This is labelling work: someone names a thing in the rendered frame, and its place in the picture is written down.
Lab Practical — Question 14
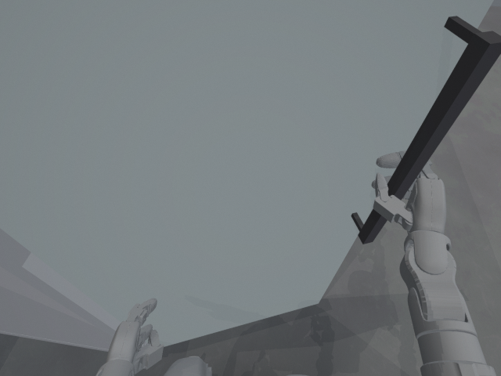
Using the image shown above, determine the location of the robot right forearm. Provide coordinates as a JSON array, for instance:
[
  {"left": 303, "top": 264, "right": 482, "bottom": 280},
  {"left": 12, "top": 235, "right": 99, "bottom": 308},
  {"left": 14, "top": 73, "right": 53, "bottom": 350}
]
[{"left": 400, "top": 230, "right": 496, "bottom": 376}]

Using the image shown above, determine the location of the robot left thigh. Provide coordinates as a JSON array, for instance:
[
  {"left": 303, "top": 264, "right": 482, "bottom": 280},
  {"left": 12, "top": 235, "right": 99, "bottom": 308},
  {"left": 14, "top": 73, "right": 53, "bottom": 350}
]
[{"left": 164, "top": 357, "right": 212, "bottom": 376}]

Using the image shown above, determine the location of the right robot hand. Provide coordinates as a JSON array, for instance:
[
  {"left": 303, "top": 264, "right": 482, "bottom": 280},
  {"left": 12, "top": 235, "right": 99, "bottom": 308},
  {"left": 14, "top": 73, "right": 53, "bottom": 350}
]
[{"left": 372, "top": 150, "right": 446, "bottom": 235}]

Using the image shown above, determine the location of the fridge door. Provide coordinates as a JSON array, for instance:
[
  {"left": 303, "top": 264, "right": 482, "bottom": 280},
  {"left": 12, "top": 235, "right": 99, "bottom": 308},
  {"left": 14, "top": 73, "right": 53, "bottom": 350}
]
[{"left": 0, "top": 0, "right": 494, "bottom": 347}]

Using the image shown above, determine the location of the handle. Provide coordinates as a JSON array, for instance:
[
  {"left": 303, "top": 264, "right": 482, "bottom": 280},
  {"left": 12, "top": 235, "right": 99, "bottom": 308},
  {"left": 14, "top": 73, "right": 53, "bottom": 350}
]
[{"left": 351, "top": 16, "right": 501, "bottom": 244}]

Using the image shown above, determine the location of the robot left forearm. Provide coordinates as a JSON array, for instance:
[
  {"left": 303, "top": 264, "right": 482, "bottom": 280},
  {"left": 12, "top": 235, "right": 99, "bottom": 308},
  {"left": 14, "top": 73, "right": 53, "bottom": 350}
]
[{"left": 96, "top": 360, "right": 135, "bottom": 376}]

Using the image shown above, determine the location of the left robot hand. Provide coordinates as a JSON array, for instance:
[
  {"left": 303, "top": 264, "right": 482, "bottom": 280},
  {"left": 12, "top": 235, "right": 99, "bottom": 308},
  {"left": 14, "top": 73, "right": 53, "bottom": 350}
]
[{"left": 106, "top": 298, "right": 164, "bottom": 374}]

